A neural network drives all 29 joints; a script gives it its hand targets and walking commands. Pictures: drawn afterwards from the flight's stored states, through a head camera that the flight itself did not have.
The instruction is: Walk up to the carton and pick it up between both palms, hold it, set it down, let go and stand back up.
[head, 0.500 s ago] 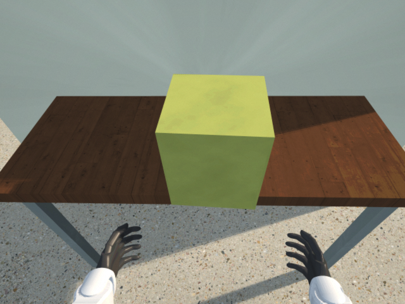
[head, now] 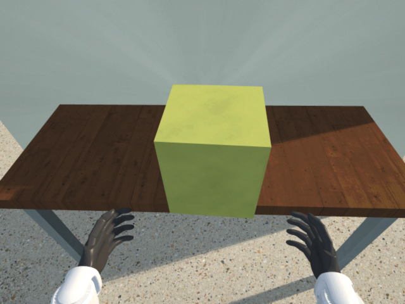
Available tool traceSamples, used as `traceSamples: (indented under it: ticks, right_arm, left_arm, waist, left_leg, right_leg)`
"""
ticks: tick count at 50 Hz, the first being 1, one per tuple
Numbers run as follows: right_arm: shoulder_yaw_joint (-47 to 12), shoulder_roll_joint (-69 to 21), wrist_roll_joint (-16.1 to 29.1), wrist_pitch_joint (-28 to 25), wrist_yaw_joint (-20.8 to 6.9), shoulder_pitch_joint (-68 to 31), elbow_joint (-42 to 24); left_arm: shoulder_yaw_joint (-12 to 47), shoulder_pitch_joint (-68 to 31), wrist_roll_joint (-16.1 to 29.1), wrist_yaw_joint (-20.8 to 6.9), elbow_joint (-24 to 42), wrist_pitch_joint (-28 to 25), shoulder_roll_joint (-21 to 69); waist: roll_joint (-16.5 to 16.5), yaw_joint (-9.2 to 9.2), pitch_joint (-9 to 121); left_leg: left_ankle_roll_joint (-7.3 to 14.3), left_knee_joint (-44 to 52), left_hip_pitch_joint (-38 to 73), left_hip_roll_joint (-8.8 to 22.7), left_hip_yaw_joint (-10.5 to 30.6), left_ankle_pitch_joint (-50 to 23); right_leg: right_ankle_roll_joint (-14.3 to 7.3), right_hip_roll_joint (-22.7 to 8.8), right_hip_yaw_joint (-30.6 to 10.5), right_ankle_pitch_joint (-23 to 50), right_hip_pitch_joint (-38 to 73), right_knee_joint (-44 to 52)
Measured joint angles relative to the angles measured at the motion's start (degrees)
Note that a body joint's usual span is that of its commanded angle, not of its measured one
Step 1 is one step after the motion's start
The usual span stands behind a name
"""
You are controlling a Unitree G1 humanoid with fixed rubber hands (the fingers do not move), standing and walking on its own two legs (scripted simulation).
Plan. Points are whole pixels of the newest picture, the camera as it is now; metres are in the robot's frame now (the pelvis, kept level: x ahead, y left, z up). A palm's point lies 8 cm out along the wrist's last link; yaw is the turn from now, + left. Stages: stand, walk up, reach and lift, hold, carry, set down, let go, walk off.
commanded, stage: reach and lift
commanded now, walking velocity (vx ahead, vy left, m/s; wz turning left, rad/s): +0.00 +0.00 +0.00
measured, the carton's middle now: (214, 152) +0.46 -0.01 +0.05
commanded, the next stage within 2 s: none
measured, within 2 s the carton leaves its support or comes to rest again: neither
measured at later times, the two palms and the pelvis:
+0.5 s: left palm (106, 210) +0.28 +0.19 +0.10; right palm (324, 214) +0.26 -0.19 +0.09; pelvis -0.01 +0.01 +0.00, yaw +0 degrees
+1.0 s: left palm (108, 185) +0.31 +0.19 +0.12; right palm (331, 188) +0.29 -0.20 +0.13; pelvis -0.01 +0.00 +0.00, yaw +1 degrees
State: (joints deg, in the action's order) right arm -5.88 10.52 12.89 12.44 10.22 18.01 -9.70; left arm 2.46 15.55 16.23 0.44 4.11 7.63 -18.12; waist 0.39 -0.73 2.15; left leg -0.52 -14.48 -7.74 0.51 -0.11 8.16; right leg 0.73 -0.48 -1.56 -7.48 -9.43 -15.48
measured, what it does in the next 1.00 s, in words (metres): stands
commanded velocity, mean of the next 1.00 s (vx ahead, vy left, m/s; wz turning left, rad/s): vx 0.00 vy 0.00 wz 0.00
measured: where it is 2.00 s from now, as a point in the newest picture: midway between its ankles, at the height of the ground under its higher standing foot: outside the picture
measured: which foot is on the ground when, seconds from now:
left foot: down 0.00-1.00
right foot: down 0.00-1.00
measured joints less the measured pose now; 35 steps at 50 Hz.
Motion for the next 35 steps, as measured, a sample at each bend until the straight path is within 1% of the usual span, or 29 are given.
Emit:
traceSamples:
  ticks: [5,10,18,27,31,35]
  right_arm:
    - [0.35,-0.37,0.38,3.89,0.39,-2.88,-0.73]
    - [2.18,-0.30,0.84,9.49,0.84,-6.97,-1.53]
    - [5.62,1.00,2.00,17.45,0.68,-15.23,-3.27]
    - [8.62,1.42,0.67,26.79,-0.88,-21.42,-3.85]
    - [9.51,1.09,0.07,29.29,-1.50,-22.65,-4.19]
    - [9.93,0.94,-0.45,30.15,-1.88,-23.59,-4.37]
  left_arm:
    - [-0.42,-2.36,0.30,0.88,1.55,3.53,0.06]
    - [-0.87,-5.60,0.78,1.92,3.00,9.13,0.68]
    - [-1.33,-13.38,0.65,3.22,6.23,17.33,1.20]
    - [-2.38,-20.23,-1.62,2.74,5.90,27.21,1.92]
    - [-2.75,-22.06,-2.38,2.10,5.96,29.59,2.13]
    - [-3.18,-23.40,-3.42,1.73,5.37,30.41,2.14]
  waist:
    - [-0.26,0.21,0.07]
    - [-0.29,0.12,-0.27]
    - [-0.29,0.14,-0.15]
    - [-0.16,-0.69,-0.04]
    - [-0.37,-0.89,0.24]
    - [-0.71,-1.09,0.78]
  left_leg:
    - [0.26,-0.80,-0.50,-0.27,-0.14,-0.16]
    - [0.61,-2.25,-2.21,-0.62,-0.39,-0.06]
    - [0.81,-2.68,-3.69,-0.74,-0.67,-0.16]
    - [0.56,0.22,-1.58,-0.50,-0.13,-0.90]
    - [0.32,1.67,-0.37,-0.20,0.09,-1.18]
    - [0.07,3.03,0.98,0.07,0.27,-1.51]
  right_leg:
    - [0.25,-0.26,-0.15,0.22,-0.45,-0.68]
    - [0.57,-0.60,-0.37,0.21,-2.16,-2.03]
    - [0.81,-0.73,-0.60,0.65,-3.45,-1.93]
    - [0.64,-0.55,-0.01,1.49,-0.91,1.50]
    - [0.40,-0.27,0.20,1.98,0.53,3.39]
    - [0.17,-0.02,0.37,2.43,2.05,5.03]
